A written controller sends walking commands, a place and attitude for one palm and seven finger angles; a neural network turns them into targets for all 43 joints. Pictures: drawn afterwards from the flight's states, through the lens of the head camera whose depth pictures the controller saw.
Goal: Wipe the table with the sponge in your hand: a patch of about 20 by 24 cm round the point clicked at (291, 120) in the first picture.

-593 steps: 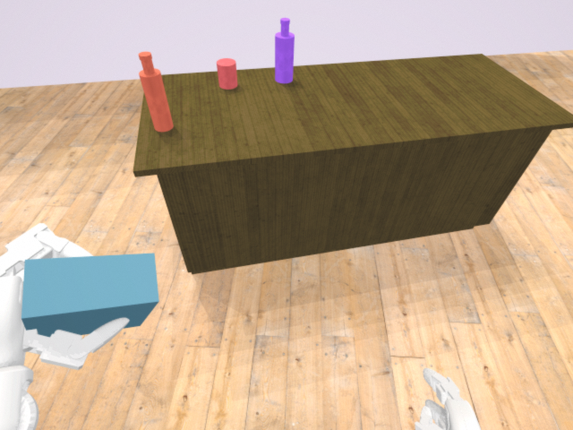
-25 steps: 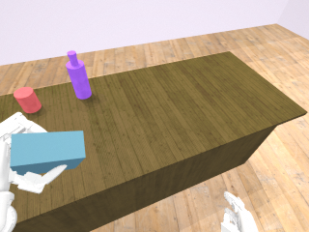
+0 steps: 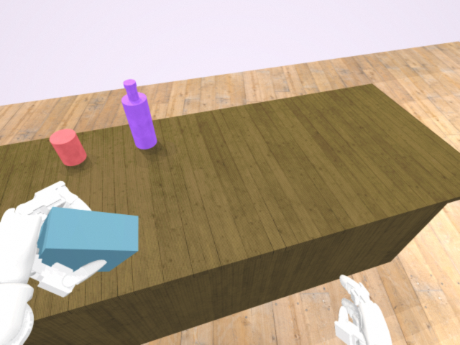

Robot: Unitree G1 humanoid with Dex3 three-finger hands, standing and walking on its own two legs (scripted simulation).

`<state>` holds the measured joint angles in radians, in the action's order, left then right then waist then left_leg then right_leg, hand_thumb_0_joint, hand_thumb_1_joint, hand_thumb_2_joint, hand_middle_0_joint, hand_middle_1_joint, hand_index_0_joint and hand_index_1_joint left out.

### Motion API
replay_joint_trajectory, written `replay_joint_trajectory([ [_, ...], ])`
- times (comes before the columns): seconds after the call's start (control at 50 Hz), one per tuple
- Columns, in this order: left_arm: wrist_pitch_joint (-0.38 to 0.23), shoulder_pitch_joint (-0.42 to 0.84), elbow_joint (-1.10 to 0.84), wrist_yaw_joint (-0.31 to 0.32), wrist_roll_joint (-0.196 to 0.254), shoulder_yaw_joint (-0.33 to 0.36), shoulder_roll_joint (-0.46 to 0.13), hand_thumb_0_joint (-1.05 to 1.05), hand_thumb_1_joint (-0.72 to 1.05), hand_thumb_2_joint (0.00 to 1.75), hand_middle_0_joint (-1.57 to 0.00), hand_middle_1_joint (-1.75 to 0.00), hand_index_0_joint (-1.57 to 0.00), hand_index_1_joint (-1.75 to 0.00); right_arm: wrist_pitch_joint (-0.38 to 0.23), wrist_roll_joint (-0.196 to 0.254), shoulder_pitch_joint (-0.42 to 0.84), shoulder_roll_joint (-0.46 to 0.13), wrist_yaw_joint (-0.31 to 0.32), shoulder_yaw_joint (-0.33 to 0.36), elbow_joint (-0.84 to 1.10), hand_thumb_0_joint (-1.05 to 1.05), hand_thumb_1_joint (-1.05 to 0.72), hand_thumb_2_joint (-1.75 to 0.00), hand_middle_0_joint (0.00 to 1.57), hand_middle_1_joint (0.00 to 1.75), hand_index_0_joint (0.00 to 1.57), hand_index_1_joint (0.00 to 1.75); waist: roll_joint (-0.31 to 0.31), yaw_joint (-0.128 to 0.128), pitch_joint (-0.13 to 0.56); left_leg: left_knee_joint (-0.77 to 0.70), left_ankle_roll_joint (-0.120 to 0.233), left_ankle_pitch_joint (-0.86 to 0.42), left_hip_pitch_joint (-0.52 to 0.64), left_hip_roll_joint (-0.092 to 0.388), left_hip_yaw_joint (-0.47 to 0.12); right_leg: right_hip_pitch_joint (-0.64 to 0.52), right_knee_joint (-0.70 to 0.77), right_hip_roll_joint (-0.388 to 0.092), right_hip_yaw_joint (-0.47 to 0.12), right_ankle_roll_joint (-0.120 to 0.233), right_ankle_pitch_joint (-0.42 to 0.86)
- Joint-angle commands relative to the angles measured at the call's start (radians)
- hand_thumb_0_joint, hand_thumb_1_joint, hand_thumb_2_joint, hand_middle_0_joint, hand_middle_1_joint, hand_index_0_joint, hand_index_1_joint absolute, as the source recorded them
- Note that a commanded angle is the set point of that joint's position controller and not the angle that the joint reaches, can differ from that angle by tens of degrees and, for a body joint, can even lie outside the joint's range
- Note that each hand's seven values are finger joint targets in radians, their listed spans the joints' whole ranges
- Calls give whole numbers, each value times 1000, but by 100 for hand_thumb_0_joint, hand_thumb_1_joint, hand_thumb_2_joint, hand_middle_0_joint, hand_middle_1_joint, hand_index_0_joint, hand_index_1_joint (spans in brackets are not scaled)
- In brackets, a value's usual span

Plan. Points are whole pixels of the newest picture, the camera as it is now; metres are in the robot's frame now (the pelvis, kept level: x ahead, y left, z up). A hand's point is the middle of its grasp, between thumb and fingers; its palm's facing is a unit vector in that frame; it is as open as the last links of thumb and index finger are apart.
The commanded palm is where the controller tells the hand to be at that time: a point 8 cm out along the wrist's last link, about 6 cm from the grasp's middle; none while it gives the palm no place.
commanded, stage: turn the palm down, sponge in hand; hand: left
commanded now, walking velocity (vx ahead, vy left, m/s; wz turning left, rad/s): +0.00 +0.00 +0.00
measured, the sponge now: (97, 244) +0.21 +0.23 +0.11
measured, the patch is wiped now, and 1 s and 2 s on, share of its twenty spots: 0.00 0.00 0.00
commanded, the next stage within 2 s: move the sponge above the wiping area in 1.84 s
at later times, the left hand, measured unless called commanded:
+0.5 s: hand (67, 223) +0.23 +0.27 +0.13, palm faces +0.28 -0.49 -0.82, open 9.4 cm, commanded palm +0.20 +0.29 +0.18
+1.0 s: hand (62, 228) +0.23 +0.29 +0.11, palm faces +0.14 -0.28 -0.95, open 9.4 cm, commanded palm +0.21 +0.29 +0.17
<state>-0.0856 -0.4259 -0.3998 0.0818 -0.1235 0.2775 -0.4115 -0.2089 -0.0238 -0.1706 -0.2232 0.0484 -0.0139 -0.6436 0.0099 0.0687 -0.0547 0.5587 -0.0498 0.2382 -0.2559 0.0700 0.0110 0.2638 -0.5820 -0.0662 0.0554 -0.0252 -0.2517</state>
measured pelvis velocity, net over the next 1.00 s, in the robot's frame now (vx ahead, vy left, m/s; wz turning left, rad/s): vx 0.03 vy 0.01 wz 0.00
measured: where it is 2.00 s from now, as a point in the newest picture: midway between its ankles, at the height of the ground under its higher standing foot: outside the picture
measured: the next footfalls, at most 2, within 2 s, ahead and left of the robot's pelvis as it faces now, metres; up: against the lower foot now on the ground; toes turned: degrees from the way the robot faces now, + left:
none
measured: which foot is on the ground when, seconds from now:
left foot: down 0.00-1.00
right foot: down 0.00-1.00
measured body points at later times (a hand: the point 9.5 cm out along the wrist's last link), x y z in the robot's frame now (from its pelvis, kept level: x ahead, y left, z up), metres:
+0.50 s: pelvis +0.04 +0.00 +0.00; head +0.05 -0.03 +0.45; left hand +0.21 +0.29 +0.18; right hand +0.24 -0.24 -0.09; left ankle +0.04 +0.16 -0.73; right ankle +0.04 -0.13 -0.73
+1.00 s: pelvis +0.03 +0.01 +0.01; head +0.02 -0.03 +0.46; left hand +0.22 +0.30 +0.16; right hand +0.26 -0.20 -0.07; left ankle +0.04 +0.16 -0.73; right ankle +0.04 -0.13 -0.73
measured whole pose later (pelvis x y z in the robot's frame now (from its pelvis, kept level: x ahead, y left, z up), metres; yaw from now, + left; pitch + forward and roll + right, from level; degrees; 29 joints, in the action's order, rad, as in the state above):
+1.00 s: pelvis +0.03 +0.01 +0.01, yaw +0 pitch -4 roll +0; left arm 0.23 -0.31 -0.28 0.06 -0.66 0.10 -0.49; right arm -0.07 0.02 -0.09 -0.23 0.10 -0.03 -0.66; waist 0.09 0.10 -0.02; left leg 0.45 -0.04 0.22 -0.16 0.06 0.02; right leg 0.16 -0.45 -0.07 0.06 -0.03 -0.22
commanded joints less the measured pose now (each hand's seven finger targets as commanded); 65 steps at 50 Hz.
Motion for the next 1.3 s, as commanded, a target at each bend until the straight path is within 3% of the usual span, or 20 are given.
replay_joint_trajectory([
  [0.0, -102, 236, -197, 90, -43, 191, -264, 0, 10, 130, -120, -160, -120, -160, -39, -13, 112, -111, 26, 53, 112, 0, -90, -90, 20, 30, 20, 30, 123, -22, 119, -99, 45, 126, 8, -81, 40, 2, 167, 42, -7, 19, -132],
  [0.08, -13, 200, -115, 33, -60, 132, -256, 0, 10, 130, -120, -160, -120, -160, -14, -3, 126, -123, 45, 47, 120, 0, -90, -90, 20, 30, 20, 30, 87, -15, 82, -117, 55, 76, 17, -81, 37, -22, 191, 34, -6, 18, -102],
  [0.12, 24, 181, -96, -3, -66, 179, -311, 0, 10, 130, -120, -160, -120, -160, -5, 5, 137, -130, 54, 45, 127, 0, -90, -90, 20, 30, 20, 30, 59, -3, 92, -109, 59, 5, 41, -78, 46, -44, 200, 41, -14, 17, -58],
  [0.18, 20, 113, -142, -38, -74, 156, -269, 0, 10, 130, -120, -160, -120, -160, 4, 4, 133, -130, 55, 54, 147, 0, -90, -90, 20, 30, 20, 30, -6, 12, 135, -94, 63, -137, 66, -72, 47, -79, 162, 43, 12, 15, 98],
  [0.22, 5, 80, -212, -31, -94, 203, -312, 0, 10, 130, -120, -160, -120, -160, 4, 4, 146, -128, 48, 57, 161, 0, -90, -90, 20, 30, 20, 30, 38, 29, 174, -73, 61, -204, 87, -74, 54, -95, 142, 49, 9, 20, 169],
  [0.3, -16, -7, -201, 7, -124, 197, -261, 0, 10, 130, -120, -160, -120, -160, 25, 3, 106, -130, 41, 80, 167, 0, -90, -90, 20, 30, 20, 30, -25, 29, 197, -36, 62, -290, 70, -66, 58, -82, 100, 39, 21, 12, 283],
  [0.32, -6, -5, -211, 25, -142, 245, -314, 0, 10, 130, -120, -160, -120, -160, 29, 8, 113, -132, 38, 82, 163, 0, -90, -90, 20, 30, 20, 30, -3, 34, 204, -31, 59, -290, 70, -66, 60, -86, 102, 44, 9, 17, 281],
  [0.38, 19, -47, -201, 58, -185, 183, -248, 0, 10, 130, -120, -160, -120, -160, 53, 12, 99, -127, 37, 88, 173, 0, -90, -90, 20, 30, 20, 30, 2, 32, 218, -23, 58, -327, 57, -61, 62, -84, 80, 36, 18, 20, 318],
  [0.42, 49, -6, -216, 74, -221, 205, -309, 0, 10, 130, -120, -160, -120, -160, 64, 19, 118, -131, 40, 83, 174, 0, -90, -90, 20, 30, 20, 30, 43, 28, 203, -28, 56, -292, 53, -60, 58, -66, 92, 40, 4, 24, 266],
  [0.44, 56, 16, -232, 77, -242, 144, -257, 0, 10, 130, -120, -160, -120, -160, 63, 18, 123, -117, 40, 73, 187, 0, -90, -90, 20, 30, 20, 30, 34, 20, 213, -27, 60, -302, 58, -60, 58, -63, 87, 34, 14, 24, 271],
  [0.52, 100, 52, -243, 77, -295, 138, -311, 0, 10, 130, -120, -160, -120, -160, 70, 23, 153, -127, 58, 70, 183, 0, -90, -90, 20, 30, 20, 30, 70, 20, 199, -47, 59, -242, 67, -57, 44, -45, 107, 43, 2, 28, 183],
  [0.58, 118, 80, -227, 75, -336, 61, -264, 0, 10, 130, -120, -160, -120, -160, 69, 22, 152, -124, 66, 65, 176, 0, -90, -90, 20, 30, 20, 30, 71, 12, 186, -70, 59, -217, 72, -50, 30, -34, 116, 41, 17, 30, 140],
  [0.72, 219, 145, -171, 69, -440, 75, -327, 0, 10, 130, -120, -160, -120, -160, 83, 32, 221, -122, 69, 44, 171, 0, -90, -90, 20, 30, 20, 30, 108, 41, 166, -140, 50, -171, 76, -48, 17, -87, 159, 54, 5, 46, 83],
  [0.74, 231, 175, -173, 62, -450, 8, -264, 0, 10, 130, -120, -160, -120, -160, 83, 36, 224, -108, 66, 34, 178, 0, -90, -90, 20, 30, 20, 30, 98, 31, 164, -145, 50, -165, 80, -49, 22, -84, 163, 51, 17, 44, 76],
  [0.82, 278, 216, -123, 41, -496, 17, -312, 0, 10, 130, -120, -160, -120, -160, 90, 39, 257, -124, 68, 29, 164, 0, -90, -90, 20, 30, 20, 30, 89, 40, 133, -184, 52, -118, 81, -54, 10, -110, 195, 59, 4, 49, 50],
  [0.84, 285, 231, -115, 32, -506, -38, -259, 0, 10, 130, -120, -160, -120, -160, 87, 41, 260, -113, 68, 25, 171, 0, -90, -90, 20, 30, 20, 30, 75, 34, 132, -185, 55, -117, 89, -53, 17, -107, 199, 55, 13, 46, 46],
  [1.02, 292, 326, -59, 15, -623, -28, -327, 0, 10, 130, -120, -160, -120, -160, 88, 38, 298, -128, 66, 27, 138, 0, -90, -90, 20, 30, 20, 30, 67, 44, 151, -198, 62, -124, 128, -67, 4, -138, 240, 64, -15, 56, 50],
  [1.04, 288, 346, -68, 15, -631, -79, -274, 0, 10, 130, -120, -160, -120, -160, 82, 40, 299, -116, 62, 24, 145, 0, -90, -90, 20, 30, 20, 30, 79, 38, 174, -194, 63, -143, 139, -68, 13, -142, 234, 57, 3, 54, 61],
  [1.12, 303, 361, -18, 19, -672, -51, -319, 0, 10, 130, -120, -160, -120, -160, 89, 39, 311, -129, 56, 32, 121, 0, -90, -90, 20, 30, 20, 30, 78, 47, 164, -200, 62, -157, 146, -72, 3, -149, 252, 63, -21, 62, 71],
  [1.28, 343, 413, 56, 1, -743, -129, -279, 0, 10, 130, -120, -160, -120, -160, 100, 43, 328, -131, 39, 35, 109, 0, -90, -90, 20, 30, 20, 30, 56, 50, 181, -211, 69, -187, 155, -80, 2, -169, 256, 55, -6, 62, 91],
])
